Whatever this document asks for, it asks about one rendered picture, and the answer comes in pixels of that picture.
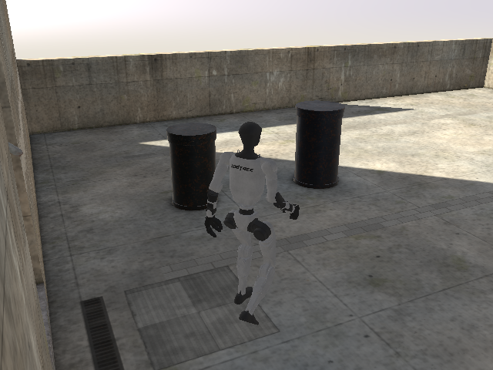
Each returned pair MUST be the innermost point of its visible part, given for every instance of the right robot hand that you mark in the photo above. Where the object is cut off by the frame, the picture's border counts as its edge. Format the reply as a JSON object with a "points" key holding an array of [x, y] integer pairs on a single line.
{"points": [[295, 214]]}

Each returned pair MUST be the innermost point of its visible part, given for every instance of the robot left upper arm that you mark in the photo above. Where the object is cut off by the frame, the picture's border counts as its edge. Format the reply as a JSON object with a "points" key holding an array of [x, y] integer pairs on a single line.
{"points": [[220, 172]]}

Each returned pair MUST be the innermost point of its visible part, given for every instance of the right robot forearm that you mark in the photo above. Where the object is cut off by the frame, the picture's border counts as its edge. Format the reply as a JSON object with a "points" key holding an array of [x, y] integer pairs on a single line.
{"points": [[287, 207]]}

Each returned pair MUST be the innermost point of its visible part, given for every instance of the left robot hand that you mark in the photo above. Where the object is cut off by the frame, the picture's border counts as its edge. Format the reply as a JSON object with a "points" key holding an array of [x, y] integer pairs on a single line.
{"points": [[215, 223]]}

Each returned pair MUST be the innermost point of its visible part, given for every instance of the robot right shin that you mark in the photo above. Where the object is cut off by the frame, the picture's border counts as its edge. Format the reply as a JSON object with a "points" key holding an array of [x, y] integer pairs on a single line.
{"points": [[260, 288]]}

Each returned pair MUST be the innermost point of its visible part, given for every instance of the left robot forearm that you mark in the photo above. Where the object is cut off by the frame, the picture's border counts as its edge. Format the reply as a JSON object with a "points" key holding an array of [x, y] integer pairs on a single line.
{"points": [[211, 203]]}

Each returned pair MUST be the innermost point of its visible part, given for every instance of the robot torso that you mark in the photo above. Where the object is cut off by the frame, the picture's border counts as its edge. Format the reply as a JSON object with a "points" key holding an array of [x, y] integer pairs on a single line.
{"points": [[247, 182]]}

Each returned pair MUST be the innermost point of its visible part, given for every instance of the robot right upper arm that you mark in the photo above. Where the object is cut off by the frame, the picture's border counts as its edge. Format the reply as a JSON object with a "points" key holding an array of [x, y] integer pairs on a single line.
{"points": [[269, 167]]}

